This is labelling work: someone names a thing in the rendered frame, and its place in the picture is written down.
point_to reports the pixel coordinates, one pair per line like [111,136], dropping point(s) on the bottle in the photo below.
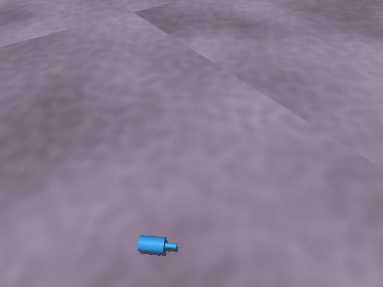
[154,244]

